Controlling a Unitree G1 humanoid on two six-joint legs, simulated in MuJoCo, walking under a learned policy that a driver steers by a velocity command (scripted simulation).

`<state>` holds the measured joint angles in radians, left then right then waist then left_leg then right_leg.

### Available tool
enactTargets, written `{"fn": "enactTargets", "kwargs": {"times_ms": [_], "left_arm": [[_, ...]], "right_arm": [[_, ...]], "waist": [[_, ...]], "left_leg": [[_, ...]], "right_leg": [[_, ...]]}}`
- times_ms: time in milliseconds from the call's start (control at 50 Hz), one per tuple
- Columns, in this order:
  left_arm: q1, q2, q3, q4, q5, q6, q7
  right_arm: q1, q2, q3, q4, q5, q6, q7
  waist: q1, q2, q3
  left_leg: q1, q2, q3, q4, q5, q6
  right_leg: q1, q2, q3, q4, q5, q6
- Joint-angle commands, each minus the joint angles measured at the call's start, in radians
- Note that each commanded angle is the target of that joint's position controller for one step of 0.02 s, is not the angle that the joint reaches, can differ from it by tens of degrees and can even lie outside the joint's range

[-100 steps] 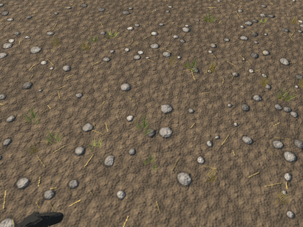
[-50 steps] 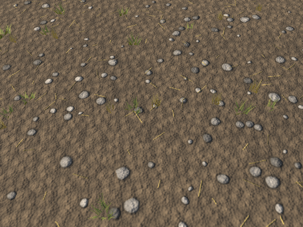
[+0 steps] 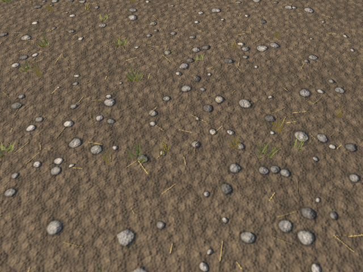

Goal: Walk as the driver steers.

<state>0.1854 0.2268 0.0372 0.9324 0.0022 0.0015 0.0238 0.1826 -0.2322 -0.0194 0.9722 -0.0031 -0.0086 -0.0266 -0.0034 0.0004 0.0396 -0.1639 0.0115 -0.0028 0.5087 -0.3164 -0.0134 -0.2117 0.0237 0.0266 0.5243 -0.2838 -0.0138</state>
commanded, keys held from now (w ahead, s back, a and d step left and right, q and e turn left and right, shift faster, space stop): no key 0.82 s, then w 0.18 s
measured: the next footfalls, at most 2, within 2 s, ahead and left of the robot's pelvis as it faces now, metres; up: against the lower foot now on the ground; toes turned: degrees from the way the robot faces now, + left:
right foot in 1.50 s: +0.41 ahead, -0.10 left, +0.00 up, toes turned -1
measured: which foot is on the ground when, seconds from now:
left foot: down 0.00-1.00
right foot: down 0.00-1.00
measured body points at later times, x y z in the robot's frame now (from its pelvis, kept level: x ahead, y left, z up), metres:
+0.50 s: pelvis -0.01 +0.00 +0.00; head +0.00 +0.00 +0.45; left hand +0.05 +0.25 -0.14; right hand +0.03 -0.25 -0.15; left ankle -0.03 +0.13 -0.74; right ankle +0.00 -0.11 -0.74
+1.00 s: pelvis +0.01 +0.01 +0.00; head +0.01 +0.01 +0.45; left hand +0.01 +0.26 -0.16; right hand +0.00 -0.24 -0.16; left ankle -0.03 +0.13 -0.73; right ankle +0.00 -0.11 -0.73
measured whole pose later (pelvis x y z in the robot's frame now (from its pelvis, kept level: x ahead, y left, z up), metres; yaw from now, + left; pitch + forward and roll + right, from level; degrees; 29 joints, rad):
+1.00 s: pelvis +0.01 +0.01 +0.00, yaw +1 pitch +0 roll +0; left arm 0.27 0.20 0.03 1.11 -0.02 -0.03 0.03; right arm 0.34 -0.20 -0.02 1.10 0.01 -0.04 -0.04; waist 0.00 0.01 -0.01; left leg -0.22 0.00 -0.02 0.60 -0.45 0.04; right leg -0.25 0.03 0.02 0.57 -0.39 -0.05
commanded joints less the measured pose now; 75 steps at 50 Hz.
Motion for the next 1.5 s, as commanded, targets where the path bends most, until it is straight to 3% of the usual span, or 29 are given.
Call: {"fn": "enactTargets", "kwargs": {"times_ms": [20, 400, 820, 840, 880, 900, 940, 1000, 1040, 1080, 1100, 1120, 1140, 1160, 1180, 1220, 1260, 1300, 1340, 1380, 1420, 1460, 1480, 1500], "left_arm": [[-0.003, 0.115, 0.023, -0.018, -0.001, -0.006, 0.007], [-0.021, 0.101, 0.015, 0.105, -0.002, 0.001, 0.012], [0.032, 0.074, -0.002, 0.158, -0.003, -0.001, 0.016], [0.051, 0.064, -0.005, 0.168, -0.003, 0.000, 0.016], [0.065, 0.092, 0.006, 0.168, -0.015, 0.002, 0.021], [0.064, 0.097, 0.009, 0.161, -0.017, -0.003, 0.021], [0.080, 0.095, 0.011, 0.151, -0.024, -0.027, 0.015], [0.162, 0.118, 0.024, 0.160, -0.032, -0.059, 0.001], [0.165, 0.145, 0.032, 0.151, -0.033, -0.066, -0.004], [0.079, 0.144, 0.030, 0.108, -0.036, -0.069, -0.006], [-0.019, 0.129, 0.025, 0.069, -0.041, -0.073, -0.008], [-0.098, 0.065, 0.009, 0.027, -0.044, -0.089, -0.011], [-0.110, 0.046, 0.003, -0.008, -0.035, -0.118, -0.016], [-0.118, 0.088, 0.013, -0.006, -0.030, -0.132, -0.021], [-0.089, 0.081, 0.012, 0.000, -0.038, -0.140, -0.031], [-0.104, 0.076, 0.013, -0.009, -0.041, -0.143, -0.041], [-0.133, 0.056, 0.012, -0.029, -0.035, -0.136, -0.050], [-0.194, 0.020, -0.003, -0.062, -0.029, -0.126, -0.061], [-0.289, -0.005, -0.019, -0.104, -0.024, -0.118, -0.065], [-0.328, 0.030, -0.015, -0.134, -0.032, -0.109, -0.064], [-0.336, 0.076, -0.003, -0.154, -0.036, -0.107, -0.065], [-0.250, 0.127, 0.022, -0.143, -0.034, -0.110, -0.063], [-0.104, 0.160, 0.044, -0.100, -0.039, -0.106, -0.059], [0.058, 0.196, 0.064, -0.052, -0.042, -0.099, -0.051]], "right_arm": [[0.011, -0.112, -0.022, -0.016, 0.000, -0.004, -0.005], [0.052, -0.098, -0.013, 0.077, -0.002, 0.000, -0.018], [0.137, -0.059, -0.003, 0.117, 0.000, -0.005, -0.021], [0.159, -0.047, -0.001, 0.128, 0.000, -0.004, -0.022], [0.159, -0.067, -0.009, 0.122, 0.010, -0.002, -0.027], [0.153, -0.071, -0.011, 0.110, 0.012, -0.006, -0.029], [0.155, -0.055, -0.010, 0.096, 0.017, -0.030, -0.023], [0.134, -0.024, -0.008, 0.069, 0.021, -0.067, -0.003], [0.138, 0.000, -0.004, 0.057, 0.027, -0.084, 0.008], [0.202, -0.005, -0.008, 0.075, 0.026, -0.093, 0.012], [0.312, -0.020, -0.013, 0.110, 0.028, -0.097, 0.012], [0.446, -0.093, -0.036, 0.155, 0.033, -0.103, 0.010], [0.538, -0.207, -0.068, 0.172, 0.034, -0.107, 0.019], [0.527, -0.146, -0.050, 0.162, 0.012, -0.113, 0.023], [0.489, -0.110, -0.040, 0.146, 0.001, -0.118, 0.027], [0.424, -0.083, -0.025, 0.124, 0.008, -0.107, 0.036], [0.408, -0.029, -0.006, 0.115, 0.006, -0.085, 0.029], [0.357, -0.038, -0.001, 0.083, -0.002, -0.076, 0.014], [0.344, -0.090, -0.009, 0.061, -0.002, -0.080, 0.000], [0.375, -0.139, -0.024, 0.072, 0.013, -0.089, -0.005], [0.377, -0.139, -0.032, 0.078, 0.023, -0.091, -0.004], [0.365, -0.155, -0.042, 0.076, 0.015, -0.080, -0.002], [0.351, -0.153, -0.044, 0.070, 0.005, -0.068, -0.001], [0.332, -0.150, -0.041, 0.053, -0.002, -0.062, 0.002]], "waist": [[-0.001, 0.001, -0.044], [0.000, -0.004, -0.009], [0.004, 0.000, 0.011], [0.004, -0.002, -0.013], [0.007, -0.008, 0.032], [0.007, -0.012, 0.074], [0.011, -0.028, 0.111], [0.034, -0.088, 0.083], [0.016, -0.154, 0.071], [-0.041, -0.123, 0.089], [-0.103, -0.082, 0.100], [-0.147, 0.097, 0.102], [-0.159, 0.315, 0.072], [-0.137, 0.204, 0.068], [-0.099, 0.127, 0.065], [-0.066, 0.060, 0.068], [-0.053, 0.077, 0.071], [-0.043, 0.082, 0.093], [-0.055, 0.091, 0.106], [-0.048, 0.123, 0.114], [-0.026, 0.122, 0.111], [0.035, 0.152, 0.016], [0.106, 0.164, -0.076], [0.180, 0.157, -0.166]], "left_leg": [[-0.022, 0.026, -0.025, -0.081, 0.250, 0.018], [-0.036, 0.015, -0.014, -0.115, 0.169, 0.013], [-0.066, 0.009, -0.012, -0.122, 0.124, 0.018], [-0.058, -0.002, 0.000, -0.123, 0.031, 0.021], [-0.114, -0.024, 0.010, -0.089, -0.255, 0.049], [-0.158, -0.017, -0.005, -0.082, -0.352, 0.067], [-0.211, 0.007, -0.038, -0.058, -0.363, 0.091], [-0.281, -0.007, -0.011, 0.059, -0.245, 0.092], [-0.249, -0.023, 0.029, 0.138, -0.138, 0.100], [-0.078, -0.016, 0.011, 0.040, -0.127, 0.136], [0.041, 0.013, -0.047, -0.062, -0.141, 0.157], [0.215, 0.116, -0.256, -0.182, -0.188, 0.204], [0.381, 0.321, -0.577, -0.290, -0.025, 0.286], [0.420, 0.369, -0.637, -0.267, 0.116, 0.304], [0.441, 0.357, -0.571, -0.244, 0.220, 0.286], [0.437, 0.318, -0.408, -0.265, 0.377, 0.247], [0.358, 0.248, -0.264, -0.312, 0.447, 0.200], [0.192, 0.181, -0.156, -0.367, 0.428, 0.181], [0.020, 0.138, -0.086, -0.429, 0.379, 0.173], [0.030, 0.176, -0.092, -0.465, 0.380, 0.180], [0.134, 0.206, -0.080, -0.419, 0.508, 0.162], [0.236, 0.226, -0.058, -0.258, 0.872, 0.132], [0.237, 0.208, -0.033, -0.089, 1.022, 0.113], [0.122, 0.173, -0.018, 0.122, 0.986, 0.086]], "right_leg": [[0.060, -0.050, 0.049, -0.072, 0.309, -0.028], [0.044, -0.043, 0.036, -0.116, 0.209, -0.022], [0.010, -0.037, 0.028, -0.128, 0.142, -0.020], [0.019, -0.027, 0.019, -0.134, 0.034, -0.022], [-0.045, -0.011, 0.017, -0.121, -0.311, -0.049], [-0.092, -0.025, 0.040, -0.129, -0.423, -0.067], [-0.110, -0.071, 0.107, -0.142, -0.462, -0.100], [-0.021, -0.174, 0.273, -0.206, -0.488, -0.166], [-0.030, -0.261, 0.414, -0.289, -0.506, -0.216], [-0.173, -0.228, 0.362, -0.264, -0.433, -0.192], [-0.279, -0.164, 0.248, -0.168, -0.344, -0.150], [-0.460, -0.034, 0.046, 0.093, -0.183, -0.073], [-0.639, 0.028, -0.070, 0.384, -0.145, -0.030], [-0.752, -0.006, -0.001, 0.572, -0.250, -0.037], [-0.804, -0.042, 0.029, 0.682, -0.206, -0.054], [-0.862, -0.096, 0.007, 0.722, -0.097, -0.065], [-0.790, -0.121, -0.029, 0.639, -0.022, -0.050], [-0.644, -0.101, -0.077, 0.444, 0.109, -0.024], [-0.420, -0.057, -0.114, 0.214, 0.259, -0.007], [-0.334, -0.038, -0.108, 0.120, 0.300, -0.016], [-0.320, -0.031, -0.090, 0.036, 0.303, -0.045], [-0.196, 0.008, -0.103, 0.025, 0.264, -0.080], [-0.033, 0.034, -0.115, 0.034, 0.243, -0.107], [0.200, 0.000, -0.081, 0.034, 0.249, -0.137]]}}
Keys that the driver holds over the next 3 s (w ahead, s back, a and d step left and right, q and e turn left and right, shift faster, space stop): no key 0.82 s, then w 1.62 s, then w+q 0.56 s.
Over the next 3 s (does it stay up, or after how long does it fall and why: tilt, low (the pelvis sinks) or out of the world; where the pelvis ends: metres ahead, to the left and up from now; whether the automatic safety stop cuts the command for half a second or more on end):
stays up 1.04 0.03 0.01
